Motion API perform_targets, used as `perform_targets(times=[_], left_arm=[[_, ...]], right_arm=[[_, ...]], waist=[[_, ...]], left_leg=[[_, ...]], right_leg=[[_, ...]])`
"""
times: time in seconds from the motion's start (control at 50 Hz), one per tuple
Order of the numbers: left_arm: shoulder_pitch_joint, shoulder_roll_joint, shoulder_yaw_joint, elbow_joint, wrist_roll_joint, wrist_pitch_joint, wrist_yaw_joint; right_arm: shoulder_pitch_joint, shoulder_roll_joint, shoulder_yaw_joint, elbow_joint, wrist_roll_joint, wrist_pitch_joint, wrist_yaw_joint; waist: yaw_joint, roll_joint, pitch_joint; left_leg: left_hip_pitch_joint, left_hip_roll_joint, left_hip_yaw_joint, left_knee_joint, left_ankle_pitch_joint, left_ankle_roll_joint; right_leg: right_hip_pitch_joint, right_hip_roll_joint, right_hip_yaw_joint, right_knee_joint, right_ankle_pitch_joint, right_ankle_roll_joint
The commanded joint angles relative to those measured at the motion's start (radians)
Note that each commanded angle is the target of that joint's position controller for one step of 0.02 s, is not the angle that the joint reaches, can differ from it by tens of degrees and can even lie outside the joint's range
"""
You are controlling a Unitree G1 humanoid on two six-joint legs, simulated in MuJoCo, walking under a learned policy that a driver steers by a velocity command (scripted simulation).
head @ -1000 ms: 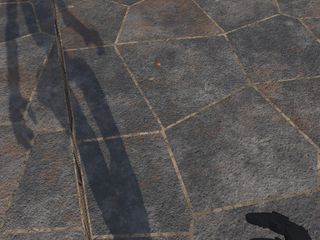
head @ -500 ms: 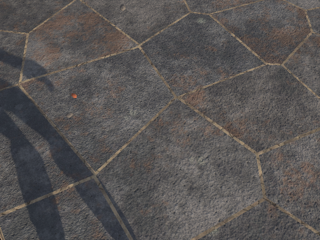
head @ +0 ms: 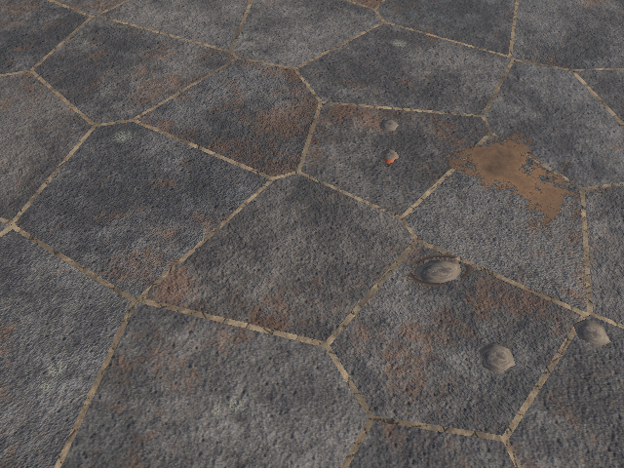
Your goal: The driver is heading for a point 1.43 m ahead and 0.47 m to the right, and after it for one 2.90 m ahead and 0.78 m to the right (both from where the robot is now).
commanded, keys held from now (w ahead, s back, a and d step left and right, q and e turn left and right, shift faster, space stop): w+e+shift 0.46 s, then w+shift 0.22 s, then w+q+shift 0.32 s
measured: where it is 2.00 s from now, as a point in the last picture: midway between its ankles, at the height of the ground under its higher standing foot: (495, 146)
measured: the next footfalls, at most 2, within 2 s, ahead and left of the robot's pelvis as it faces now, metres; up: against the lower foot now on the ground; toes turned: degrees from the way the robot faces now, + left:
right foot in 0.40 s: +0.26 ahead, -0.25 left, +0.00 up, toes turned -28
left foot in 0.84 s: +0.74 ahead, -0.41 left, +0.00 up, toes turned -32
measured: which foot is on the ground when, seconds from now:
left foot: down 0.00-0.42, up 0.44-0.82, down 0.84-1.00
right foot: up 0.00-0.38, down 0.40-0.86, up 0.88-1.00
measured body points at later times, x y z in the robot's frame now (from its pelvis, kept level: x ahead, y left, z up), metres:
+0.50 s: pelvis +0.23 -0.17 -0.04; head +0.25 -0.19 +0.41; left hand +0.52 +0.00 -0.12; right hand +0.13 -0.44 -0.16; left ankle +0.14 +0.08 -0.63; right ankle +0.22 -0.23 -0.75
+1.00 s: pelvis +0.65 -0.40 -0.02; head +0.67 -0.41 +0.43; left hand +0.92 -0.28 -0.11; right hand +0.50 -0.66 -0.14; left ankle +0.70 -0.39 -0.74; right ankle +0.52 -0.47 -0.64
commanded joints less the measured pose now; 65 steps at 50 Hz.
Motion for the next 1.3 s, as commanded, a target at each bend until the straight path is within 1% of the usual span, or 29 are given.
perform_targets(times=[0.02,0.04,0.06,0.14,0.32,0.36,0.38,0.4,0.42,0.44,0.46,0.5,0.56,0.66,0.74,0.78,0.82,0.84,0.86,0.88,0.9,0.94,1.02,1.1,1.2,1.24,1.26,1.28,1.3], left_arm=[[-0.069,0.048,0.005,-0.108,-0.008,-0.028,-0.004],[-0.073,0.049,0.005,-0.113,-0.012,-0.028,-0.004],[-0.119,0.052,-0.003,-0.101,0.093,0.004,-0.060],[-0.109,0.055,0.005,-0.073,0.047,0.022,-0.106],[-0.342,0.019,-0.034,-0.096,0.051,-0.006,-0.130],[-0.233,0.024,-0.032,-0.058,0.048,-0.012,-0.108],[-0.059,0.044,-0.017,-0.004,0.036,-0.023,-0.088],[0.207,0.083,0.012,0.085,0.038,-0.035,-0.072],[0.224,0.239,0.050,0.105,0.032,-0.030,-0.051],[0.238,0.316,0.061,0.066,0.015,-0.032,-0.040],[0.238,0.275,0.051,0.100,0.030,-0.034,-0.038],[0.187,0.190,0.026,0.124,0.049,-0.051,-0.015],[0.087,0.084,-0.020,0.115,0.030,-0.089,-0.015],[0.160,0.075,-0.027,0.180,0.015,-0.134,-0.023],[0.159,0.109,-0.026,0.228,0.000,-0.162,-0.019],[0.162,0.154,-0.014,0.246,0.029,-0.159,-0.012],[0.099,0.173,-0.001,0.245,0.080,-0.128,0.006],[0.041,0.171,-0.001,0.241,0.085,-0.113,0.012],[0.033,0.054,-0.033,0.205,0.077,-0.123,0.001],[0.201,-0.048,-0.063,0.172,0.042,-0.152,-0.033],[0.122,0.019,-0.072,0.167,0.060,-0.165,-0.023],[-0.024,0.050,-0.079,0.139,0.075,-0.173,-0.025],[-0.100,-0.005,-0.112,0.075,0.101,-0.114,-0.026],[-0.341,-0.036,-0.139,-0.021,0.064,-0.122,-0.046],[-0.400,-0.019,-0.128,-0.052,0.049,-0.129,-0.035],[-0.279,0.039,-0.100,-0.019,0.049,-0.137,-0.016],[-0.120,0.076,-0.079,0.019,0.043,-0.143,-0.003],[0.094,0.134,-0.050,0.064,0.053,-0.149,0.017],[0.265,0.202,-0.022,0.089,0.094,-0.149,0.035]], right_arm=[[0.053,-0.146,-0.027,-0.048,-0.010,-0.029,-0.002],[0.064,-0.148,-0.026,-0.048,-0.016,-0.034,0.000],[0.124,-0.170,-0.020,-0.032,-0.068,-0.026,0.026],[0.110,-0.181,-0.026,-0.035,-0.051,-0.044,0.046],[0.246,-0.196,-0.030,0.041,-0.057,-0.036,0.028],[0.227,-0.220,-0.028,0.049,-0.050,-0.027,0.032],[0.217,-0.249,-0.031,0.051,-0.039,-0.019,0.039],[0.186,-0.261,-0.026,0.032,-0.025,-0.018,0.044],[0.186,-0.112,0.013,-0.040,-0.039,-0.028,0.065],[0.047,-0.107,0.017,-0.137,-0.057,-0.055,0.080],[-0.104,-0.155,0.013,-0.174,-0.062,-0.061,0.078],[0.013,-0.122,0.032,-0.118,-0.057,-0.068,0.069],[0.109,-0.112,0.037,-0.076,-0.075,-0.024,0.077],[-0.149,-0.059,0.064,-0.165,-0.054,-0.017,0.094],[-0.189,-0.058,0.069,-0.155,-0.026,-0.026,0.103],[-0.094,-0.095,0.053,-0.118,-0.016,-0.022,0.089],[0.244,-0.160,0.019,-0.015,-0.005,-0.009,0.066],[0.453,-0.192,-0.001,0.049,-0.007,0.000,0.052],[0.527,-0.270,-0.029,0.074,-0.017,0.009,0.038],[0.387,-0.281,-0.029,0.068,-0.029,0.011,0.048],[0.238,-0.198,-0.021,0.019,-0.026,0.006,0.062],[0.218,-0.122,-0.006,0.039,-0.016,-0.006,0.066],[0.232,-0.128,0.006,0.079,-0.012,-0.042,0.057],[0.241,-0.150,-0.012,0.064,0.001,-0.053,0.060],[0.315,-0.175,-0.031,0.085,0.007,-0.048,0.055],[0.302,-0.213,-0.039,0.083,-0.001,-0.045,0.044],[0.262,-0.249,-0.047,0.074,-0.005,-0.047,0.047],[0.211,-0.224,-0.042,0.055,-0.009,-0.058,0.051],[0.226,-0.060,-0.002,0.019,0.004,-0.069,0.046]], waist=[[-0.038,0.150,0.031],[-0.039,0.159,0.041],[-0.039,0.087,0.059],[-0.012,0.183,0.099],[-0.083,0.176,0.204],[-0.006,0.166,0.120],[0.090,0.147,0.013],[0.230,0.076,-0.146],[0.179,-0.213,-0.163],[0.187,-0.244,-0.253],[0.204,-0.088,-0.118],[0.092,0.001,0.016],[-0.004,-0.024,0.036],[0.035,-0.002,0.162],[0.035,0.003,0.138],[-0.016,-0.044,0.046],[-0.183,-0.075,-0.114],[-0.302,-0.026,-0.162],[-0.275,0.179,-0.168],[-0.049,0.496,-0.230],[-0.059,0.256,-0.151],[-0.027,-0.026,-0.016],[0.056,0.015,0.123],[-0.018,0.032,0.175],[-0.084,0.072,0.087],[-0.026,0.081,-0.018],[0.068,0.086,-0.113],[0.175,0.076,-0.220],[0.192,-0.129,-0.362]], left_leg=[[0.200,0.244,-0.242,-0.224,-0.426,0.092],[0.199,0.251,-0.225,-0.231,-0.425,0.098],[0.111,0.269,-0.198,-0.264,-0.471,0.098],[0.123,0.309,-0.076,-0.298,-0.435,0.077],[0.342,0.364,0.210,-0.297,-0.180,0.065],[0.319,0.336,0.310,-0.086,0.473,0.050],[0.279,0.329,0.339,0.176,0.860,0.057],[0.074,0.307,0.348,0.531,0.872,0.032],[-0.356,0.171,0.315,0.866,0.020,-0.027],[-0.585,0.029,0.077,1.068,-0.330,-0.059],[-0.717,0.070,-0.022,1.079,-0.213,-0.039],[-0.609,0.152,-0.007,0.939,-0.102,-0.014],[-0.437,0.175,-0.003,0.818,-0.084,-0.021],[-0.477,0.124,0.077,0.470,0.134,-0.027],[-0.253,0.048,0.134,0.176,0.377,0.064],[-0.144,-0.035,0.158,0.190,0.271,0.097],[0.117,-0.116,0.164,0.257,0.106,0.125],[0.305,-0.100,0.145,0.195,0.049,0.148],[0.487,0.042,-0.137,0.207,-0.233,0.226],[0.606,0.249,-0.840,-0.082,-0.370,0.384],[0.515,0.255,-0.912,-0.181,-0.450,0.390],[0.235,0.202,-0.692,-0.201,-0.354,0.329],[-0.078,0.077,-0.456,-0.247,-0.142,0.323],[-0.194,0.003,-0.355,-0.330,0.037,0.263],[0.080,0.029,-0.368,-0.196,0.443,0.189],[0.159,0.028,-0.366,0.009,0.717,0.147],[0.132,0.009,-0.353,0.205,0.740,0.128],[-0.011,-0.025,-0.333,0.454,0.589,0.119],[-0.246,-0.095,-0.225,0.797,-0.042,0.120]], right_leg=[[-0.308,-0.092,-0.022,0.136,0.053,0.023],[-0.322,-0.105,-0.015,0.136,0.072,0.031],[-0.252,-0.065,-0.009,0.106,0.094,0.013],[-0.248,-0.085,-0.007,0.019,0.175,0.009],[-0.167,-0.128,-0.167,-0.388,-0.045,-0.131],[0.086,-0.008,-0.275,-0.454,-0.149,-0.189],[0.312,0.083,-0.305,-0.476,-0.153,-0.214],[0.705,0.126,-0.240,-0.562,-0.070,-0.244],[0.947,-0.121,0.220,-0.755,-0.397,-0.295],[1.018,-0.265,0.761,-0.980,-0.551,-0.374],[0.996,-0.264,0.683,-0.991,-0.325,-0.341],[0.751,-0.223,0.443,-0.942,-0.049,-0.297],[0.543,-0.126,0.270,-0.978,0.149,-0.288],[0.495,-0.075,0.151,-1.111,0.451,-0.281],[0.607,-0.127,0.050,-1.237,0.716,-0.225],[0.747,-0.162,-0.004,-1.103,1.139,-0.184],[0.776,-0.192,-0.054,-0.706,1.423,-0.159],[0.675,-0.145,-0.108,-0.347,1.349,-0.141],[0.346,-0.001,-0.111,0.164,0.683,-0.106],[-0.017,0.159,-0.002,0.367,-0.135,-0.068],[-0.083,0.076,0.069,0.358,-0.037,-0.098],[-0.012,-0.029,0.069,0.177,0.046,-0.102],[0.038,-0.104,0.026,-0.073,-0.020,-0.022],[0.150,-0.097,-0.055,-0.498,0.317,0.028],[0.238,-0.035,-0.061,-0.719,0.420,0.003],[0.412,0.016,-0.059,-0.761,0.275,-0.018],[0.593,0.002,-0.047,-0.763,0.212,-0.030],[0.845,-0.102,0.035,-0.711,0.071,-0.055],[1.104,-0.396,0.358,-0.742,-0.287,-0.102]])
